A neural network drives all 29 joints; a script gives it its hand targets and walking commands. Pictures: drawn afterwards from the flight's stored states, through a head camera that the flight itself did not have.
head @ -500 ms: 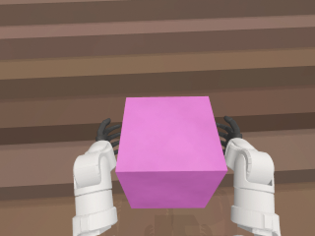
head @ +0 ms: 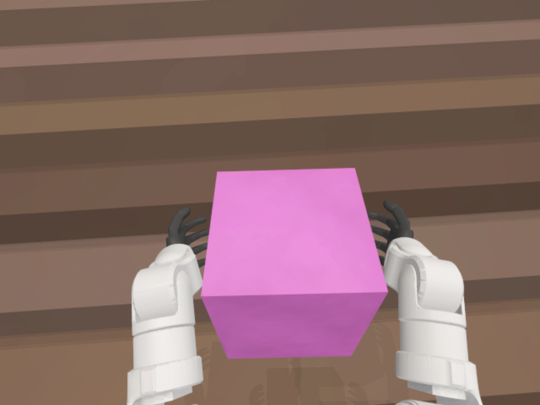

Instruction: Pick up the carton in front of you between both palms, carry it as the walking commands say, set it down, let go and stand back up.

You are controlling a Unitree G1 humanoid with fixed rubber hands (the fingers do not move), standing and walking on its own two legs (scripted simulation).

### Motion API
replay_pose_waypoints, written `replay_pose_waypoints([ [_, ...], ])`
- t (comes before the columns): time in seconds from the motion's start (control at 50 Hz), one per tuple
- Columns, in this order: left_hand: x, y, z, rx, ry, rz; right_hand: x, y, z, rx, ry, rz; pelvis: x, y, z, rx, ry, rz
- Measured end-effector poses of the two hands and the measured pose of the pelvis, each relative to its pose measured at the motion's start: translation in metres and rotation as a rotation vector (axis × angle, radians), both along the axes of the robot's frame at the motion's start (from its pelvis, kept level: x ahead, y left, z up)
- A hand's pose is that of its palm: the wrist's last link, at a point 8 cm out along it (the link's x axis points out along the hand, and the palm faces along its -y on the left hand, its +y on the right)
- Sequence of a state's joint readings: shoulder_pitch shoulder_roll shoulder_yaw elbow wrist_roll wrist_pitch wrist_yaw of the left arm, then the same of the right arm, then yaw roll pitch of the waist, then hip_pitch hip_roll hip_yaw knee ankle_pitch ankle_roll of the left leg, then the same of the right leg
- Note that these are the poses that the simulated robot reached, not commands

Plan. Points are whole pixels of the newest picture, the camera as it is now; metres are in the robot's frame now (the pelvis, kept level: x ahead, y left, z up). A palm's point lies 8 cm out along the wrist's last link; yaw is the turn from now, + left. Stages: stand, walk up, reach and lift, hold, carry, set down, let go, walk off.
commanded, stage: carry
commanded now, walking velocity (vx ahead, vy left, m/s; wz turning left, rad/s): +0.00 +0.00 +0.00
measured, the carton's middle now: (287, 268) +0.34 +0.00 +0.04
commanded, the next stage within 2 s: none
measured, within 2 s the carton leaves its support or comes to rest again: neither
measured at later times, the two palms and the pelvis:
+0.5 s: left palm (196, 209) +0.38 +0.13 +0.14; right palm (398, 197) +0.40 -0.18 +0.13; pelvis +0.06 -0.03 +0.00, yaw -1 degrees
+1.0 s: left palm (180, 129) +0.67 +0.22 +0.11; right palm (316, 133) +0.64 -0.08 +0.10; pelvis +0.31 +0.09 +0.01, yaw -4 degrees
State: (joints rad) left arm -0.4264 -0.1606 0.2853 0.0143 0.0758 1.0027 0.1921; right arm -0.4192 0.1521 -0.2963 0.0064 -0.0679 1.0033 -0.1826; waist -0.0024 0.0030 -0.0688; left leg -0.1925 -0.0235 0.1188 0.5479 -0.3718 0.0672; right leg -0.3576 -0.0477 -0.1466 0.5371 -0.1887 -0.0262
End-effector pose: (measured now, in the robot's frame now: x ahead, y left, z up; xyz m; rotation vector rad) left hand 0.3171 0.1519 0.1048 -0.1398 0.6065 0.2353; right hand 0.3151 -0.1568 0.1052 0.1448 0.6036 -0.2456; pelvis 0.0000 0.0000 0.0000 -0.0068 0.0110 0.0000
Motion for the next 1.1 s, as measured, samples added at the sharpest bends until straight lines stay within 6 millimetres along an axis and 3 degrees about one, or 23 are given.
replay_pose_waypoints([
  [0.16, -0.007, 0.001, 0.003, -0.001, -0.006, 0.007, -0.003, 0.001, 0.005, -0.006, -0.005, 0.011, -0.005, -0.003, 0.001, 0.002, 0.000, 0.002],
  [0.26, 0.000, 0.000, 0.012, 0.007, -0.041, 0.007, 0.004, 0.000, 0.012, 0.010, -0.040, 0.005, 0.004, -0.005, -0.001, -0.002, 0.010, 0.002],
  [0.4, 0.047, -0.013, 0.041, 0.057, -0.139, 0.019, 0.050, -0.017, 0.033, -0.015, -0.138, 0.011, 0.037, -0.018, -0.009, -0.006, 0.052, -0.001],
  [0.52, 0.068, -0.019, 0.029, 0.005, -0.054, 0.027, 0.087, -0.019, 0.026, -0.004, -0.048, 0.030, 0.061, -0.028, 0.002, 0.015, 0.059, -0.018],
  [0.58, 0.086, -0.020, 0.033, -0.016, -0.070, 0.021, 0.104, -0.019, 0.028, 0.043, -0.060, 0.009, 0.076, -0.026, 0.006, 0.025, 0.066, -0.023],
  [0.68, 0.132, -0.017, 0.043, -0.009, -0.116, -0.012, 0.139, -0.017, 0.035, 0.020, -0.104, -0.015, 0.114, -0.015, 0.006, 0.018, 0.073, -0.033],
  [0.78, 0.188, -0.001, 0.036, -0.026, -0.106, -0.028, 0.189, -0.002, 0.034, -0.020, -0.095, -0.027, 0.174, 0.005, 0.000, -0.002, 0.111, -0.054],
  [0.88, 0.254, 0.043, 0.013, -0.002, -0.077, 0.011, 0.266, 0.035, 0.010, -0.051, -0.066, -0.037, 0.239, 0.041, -0.013, -0.013, 0.134, -0.074],
  [0.94, 0.302, 0.067, -0.003, -0.006, -0.047, -0.015, 0.307, 0.064, -0.009, 0.013, -0.023, -0.037, 0.279, 0.069, -0.011, 0.017, 0.094, -0.071],
  [0.98, 0.338, 0.069, -0.004, -0.019, -0.056, -0.077, 0.323, 0.074, -0.008, 0.061, -0.030, -0.075, 0.302, 0.088, -0.002, 0.016, 0.071, -0.074],
  [1.02, 0.369, 0.067, 0.006, -0.039, -0.057, -0.115, 0.330, 0.075, 0.002, 0.067, -0.030, -0.108, 0.320, 0.098, 0.019, 0.028, 0.070, -0.072],
  [1.1, 0.410, 0.057, 0.044, -0.073, -0.009, -0.139, 0.348, 0.066, 0.046, 0.022, 0.009, -0.174, 0.361, 0.116, 0.079, 0.038, 0.069, -0.070],
])
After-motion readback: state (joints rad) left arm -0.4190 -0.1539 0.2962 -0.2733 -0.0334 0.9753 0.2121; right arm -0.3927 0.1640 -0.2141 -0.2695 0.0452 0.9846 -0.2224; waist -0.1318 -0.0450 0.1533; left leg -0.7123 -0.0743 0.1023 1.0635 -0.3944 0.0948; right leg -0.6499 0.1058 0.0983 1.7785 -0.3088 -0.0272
